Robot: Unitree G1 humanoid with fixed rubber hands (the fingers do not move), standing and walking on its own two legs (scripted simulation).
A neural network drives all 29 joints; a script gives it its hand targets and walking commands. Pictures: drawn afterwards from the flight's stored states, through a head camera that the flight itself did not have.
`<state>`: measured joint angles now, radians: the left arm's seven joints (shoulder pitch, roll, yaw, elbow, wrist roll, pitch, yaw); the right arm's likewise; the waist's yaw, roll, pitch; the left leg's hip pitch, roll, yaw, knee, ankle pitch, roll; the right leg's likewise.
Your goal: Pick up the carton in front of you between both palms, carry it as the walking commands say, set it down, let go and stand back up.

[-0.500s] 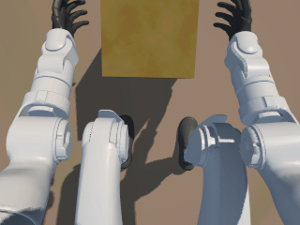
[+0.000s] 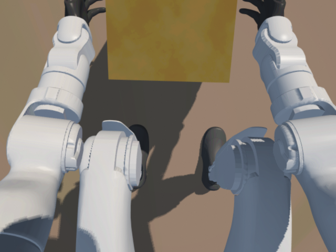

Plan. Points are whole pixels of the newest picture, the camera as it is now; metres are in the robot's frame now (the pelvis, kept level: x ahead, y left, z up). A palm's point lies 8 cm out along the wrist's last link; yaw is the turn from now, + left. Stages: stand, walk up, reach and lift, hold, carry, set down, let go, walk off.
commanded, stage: reach and lift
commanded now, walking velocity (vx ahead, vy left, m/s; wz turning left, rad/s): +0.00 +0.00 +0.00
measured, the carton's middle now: (169, 33) +0.50 +0.04 -0.25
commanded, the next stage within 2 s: none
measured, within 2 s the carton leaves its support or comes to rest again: leaves its support in 0.52 s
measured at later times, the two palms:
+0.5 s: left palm (90, 11) +0.51 +0.19 -0.17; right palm (255, 13) +0.53 -0.11 -0.17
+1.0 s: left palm (2, 5) +0.46 +0.20 +0.03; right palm out of the picture +0.50 -0.10 +0.03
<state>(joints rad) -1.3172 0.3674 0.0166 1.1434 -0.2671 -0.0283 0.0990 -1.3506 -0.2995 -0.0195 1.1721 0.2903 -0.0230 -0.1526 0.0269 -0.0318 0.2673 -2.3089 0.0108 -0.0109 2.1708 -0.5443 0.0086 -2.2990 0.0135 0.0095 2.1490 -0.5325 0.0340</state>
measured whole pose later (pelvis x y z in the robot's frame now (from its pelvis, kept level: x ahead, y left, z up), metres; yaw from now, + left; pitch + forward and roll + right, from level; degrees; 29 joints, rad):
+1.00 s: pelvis +0.00 -0.02 +0.09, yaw +4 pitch +41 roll +0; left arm -1.02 0.07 0.42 0.80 0.17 0.30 0.03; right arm -1.02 0.02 -0.47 0.79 -0.17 0.28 -0.11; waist 0.03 -0.04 -0.15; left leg -2.08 -0.06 -0.05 1.86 -0.49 -0.04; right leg -2.06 0.09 0.04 1.87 -0.53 0.04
